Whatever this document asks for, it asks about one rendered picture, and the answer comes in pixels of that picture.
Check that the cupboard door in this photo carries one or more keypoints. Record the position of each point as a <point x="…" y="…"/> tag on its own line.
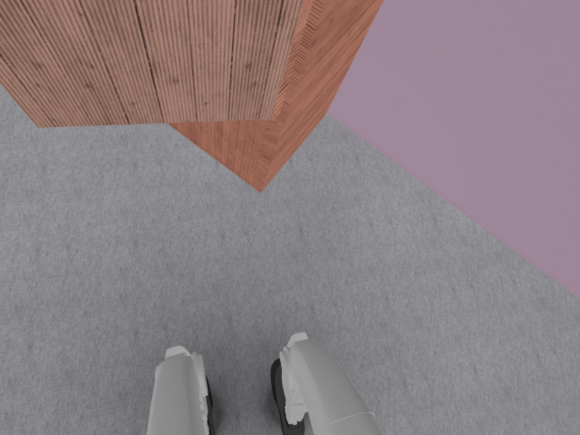
<point x="114" y="62"/>

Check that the robot right thigh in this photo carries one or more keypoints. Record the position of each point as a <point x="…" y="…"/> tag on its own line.
<point x="334" y="405"/>

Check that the robot right foot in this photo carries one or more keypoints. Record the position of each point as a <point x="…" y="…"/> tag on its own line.
<point x="297" y="427"/>

